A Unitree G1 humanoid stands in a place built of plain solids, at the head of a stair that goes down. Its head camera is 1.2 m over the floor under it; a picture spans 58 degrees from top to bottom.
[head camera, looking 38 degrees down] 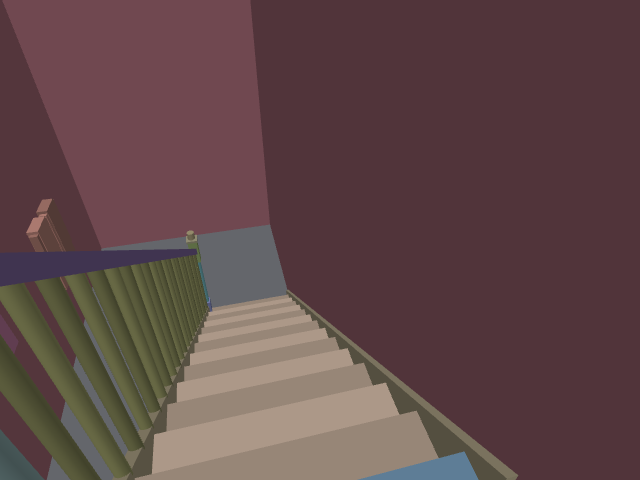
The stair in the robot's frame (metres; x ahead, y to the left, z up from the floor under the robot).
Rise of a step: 0.20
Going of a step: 0.25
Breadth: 0.94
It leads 14 degrees to the left of straight ahead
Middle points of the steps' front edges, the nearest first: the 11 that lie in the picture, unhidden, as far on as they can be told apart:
0.72 0.12 -0.21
0.96 0.18 -0.40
1.20 0.24 -0.60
1.45 0.30 -0.80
1.69 0.36 -1.00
1.94 0.42 -1.20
2.18 0.48 -1.40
2.43 0.54 -1.59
2.67 0.60 -1.79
2.92 0.66 -1.99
3.16 0.72 -2.19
